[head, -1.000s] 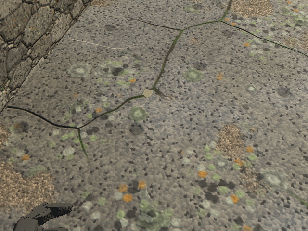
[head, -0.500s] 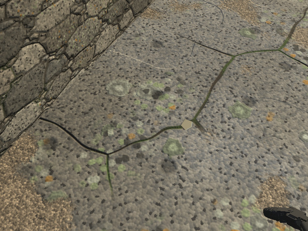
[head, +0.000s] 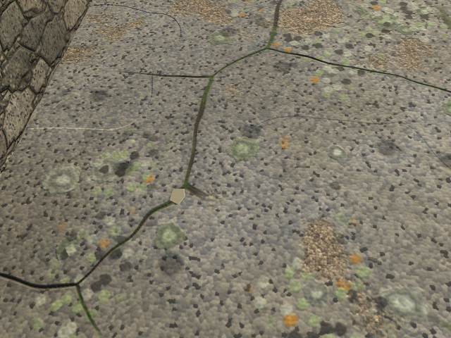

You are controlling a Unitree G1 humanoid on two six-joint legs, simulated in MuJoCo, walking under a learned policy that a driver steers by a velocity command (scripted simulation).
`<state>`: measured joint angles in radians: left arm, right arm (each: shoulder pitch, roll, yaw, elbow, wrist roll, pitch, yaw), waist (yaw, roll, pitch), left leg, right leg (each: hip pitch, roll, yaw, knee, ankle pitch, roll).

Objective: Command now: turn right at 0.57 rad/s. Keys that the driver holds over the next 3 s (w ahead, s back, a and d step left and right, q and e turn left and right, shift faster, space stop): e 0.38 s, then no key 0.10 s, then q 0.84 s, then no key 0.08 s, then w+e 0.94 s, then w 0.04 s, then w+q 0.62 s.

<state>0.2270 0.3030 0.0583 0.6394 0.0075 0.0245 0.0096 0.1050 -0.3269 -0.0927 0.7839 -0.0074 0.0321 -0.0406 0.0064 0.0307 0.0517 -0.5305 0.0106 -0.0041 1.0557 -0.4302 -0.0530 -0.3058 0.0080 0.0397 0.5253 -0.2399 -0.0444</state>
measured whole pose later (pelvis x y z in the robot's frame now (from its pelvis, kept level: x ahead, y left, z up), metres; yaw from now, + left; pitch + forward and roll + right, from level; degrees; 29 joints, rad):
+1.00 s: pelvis -0.01 +0.04 -0.01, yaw -5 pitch +0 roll -1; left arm 0.15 0.30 0.08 0.68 -0.01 0.03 0.04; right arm 0.17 -0.33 -0.08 0.73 0.02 0.06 0.03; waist -0.01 -0.02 0.06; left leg -0.32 0.01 0.05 0.67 -0.33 -0.02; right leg -0.22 -0.08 -0.08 0.56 -0.33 0.05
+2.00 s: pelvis +0.19 +0.09 -0.01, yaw -5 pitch +2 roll +1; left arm 0.42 0.31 0.06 0.75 -0.04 -0.03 0.02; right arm 0.11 -0.29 -0.05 0.65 0.00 -0.10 0.02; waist 0.06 -0.03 0.02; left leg -0.35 -0.03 0.00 0.53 -0.20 0.02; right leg -0.23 0.03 0.18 0.92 -0.49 -0.01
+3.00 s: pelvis +0.73 -0.03 -0.03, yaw -6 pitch +2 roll -1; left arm 0.31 0.30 0.07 0.81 0.00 -0.04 0.02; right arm 0.10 -0.28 -0.05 0.65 0.03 -0.04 0.05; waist 0.03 0.01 0.06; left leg -0.52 -0.02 0.05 0.63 -0.14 0.10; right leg 0.00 -0.05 -0.20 0.67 -0.50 0.02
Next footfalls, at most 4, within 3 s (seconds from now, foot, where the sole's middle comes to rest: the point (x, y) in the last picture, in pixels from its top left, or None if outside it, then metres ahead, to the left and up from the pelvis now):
0.34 left None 0.08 0.13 -0.78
0.68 right None -0.01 -0.12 -0.78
1.00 left None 0.04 0.13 -0.78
1.54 right None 0.07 -0.08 -0.78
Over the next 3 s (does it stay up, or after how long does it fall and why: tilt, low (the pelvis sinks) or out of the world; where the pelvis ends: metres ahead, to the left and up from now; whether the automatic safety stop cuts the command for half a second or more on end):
stays up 0.73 -0.03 -0.03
